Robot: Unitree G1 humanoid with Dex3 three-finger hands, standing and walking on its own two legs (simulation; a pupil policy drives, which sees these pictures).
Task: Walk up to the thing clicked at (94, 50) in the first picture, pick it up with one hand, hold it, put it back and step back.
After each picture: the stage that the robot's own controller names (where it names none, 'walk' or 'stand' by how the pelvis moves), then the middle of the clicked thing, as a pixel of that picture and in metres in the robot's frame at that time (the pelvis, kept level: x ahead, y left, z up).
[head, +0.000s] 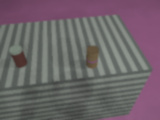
stand; (92, 57) +0.64 -0.01 -0.12
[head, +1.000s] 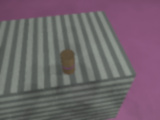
rise first; (68, 62) +0.54 +0.13 -0.10
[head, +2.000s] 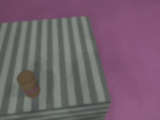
rise first; (29, 84) +0.39 +0.26 -0.08
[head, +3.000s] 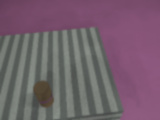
stand; (44, 94) +0.38 +0.20 -0.11
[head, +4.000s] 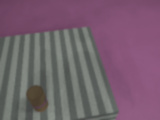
stand; (38, 99) +0.35 +0.22 -0.11
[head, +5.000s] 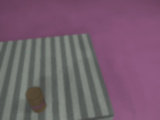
stand; (36, 100) +0.37 +0.23 -0.12
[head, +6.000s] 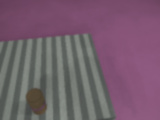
stand; (37, 102) +0.36 +0.23 -0.12
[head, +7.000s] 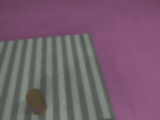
rise first; (37, 102) +0.35 +0.23 -0.12
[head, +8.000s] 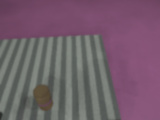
rise first; (43, 98) +0.37 +0.22 -0.12
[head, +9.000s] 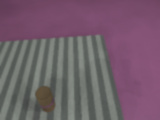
go down; (46, 99) +0.37 +0.22 -0.12
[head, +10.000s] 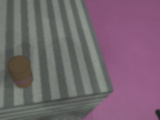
go down; (21, 72) +0.39 +0.20 -0.04
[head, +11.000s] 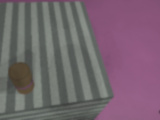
approach; (22, 79) +0.39 +0.20 -0.04
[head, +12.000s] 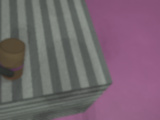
close in; (12, 59) +0.42 +0.20 +0.01
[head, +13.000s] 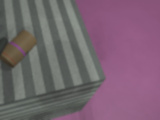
lift; (18, 48) +0.48 +0.17 -0.01
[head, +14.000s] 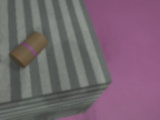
lift; (29, 49) +0.47 +0.16 -0.01
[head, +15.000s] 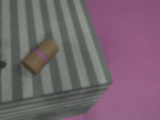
lift; (40, 56) +0.45 +0.12 -0.01
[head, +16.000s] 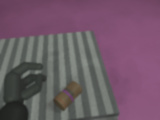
close; (68, 95) +0.39 +0.09 -0.09
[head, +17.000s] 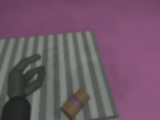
stand; (75, 103) +0.36 +0.06 -0.11
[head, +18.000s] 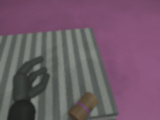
stand; (83, 107) +0.33 +0.02 -0.10
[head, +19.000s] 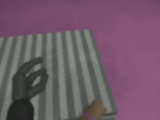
stand; (91, 116) +0.30 -0.01 -0.11
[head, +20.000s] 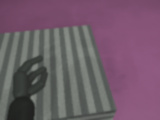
stand; out of the picture +0.21 -0.02 -0.68
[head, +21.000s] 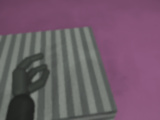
stand; out of the picture +0.22 +0.00 -0.68
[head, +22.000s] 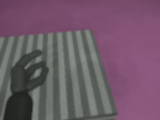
stand; out of the picture +0.21 -0.01 -0.68
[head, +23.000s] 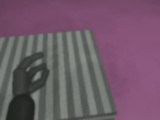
stand; out of the picture +0.22 -0.01 -0.69
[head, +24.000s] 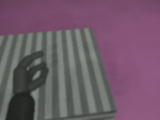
stand; out of the picture +0.22 -0.01 -0.69
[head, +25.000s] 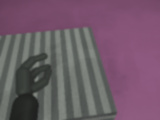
stand; out of the picture +0.21 +0.00 -0.69
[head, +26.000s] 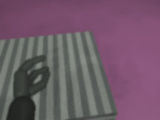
stand; out of the picture +0.22 +0.00 -0.69
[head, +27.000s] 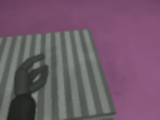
stand; out of the picture +0.22 +0.00 -0.69
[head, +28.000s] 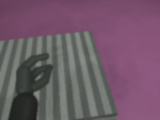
stand; out of the picture +0.22 +0.00 -0.69
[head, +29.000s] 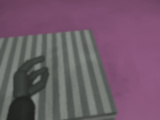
stand; out of the picture +0.22 +0.00 -0.69
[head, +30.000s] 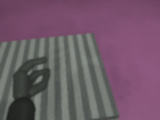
stand; out of the picture +0.21 +0.00 -0.69
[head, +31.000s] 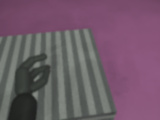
stand; out of the picture +0.22 +0.00 -0.69
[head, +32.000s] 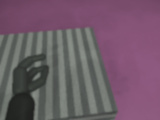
close; out of the picture +0.22 +0.00 -0.69
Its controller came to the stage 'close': yes
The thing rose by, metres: 0.01
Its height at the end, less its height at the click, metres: -0.60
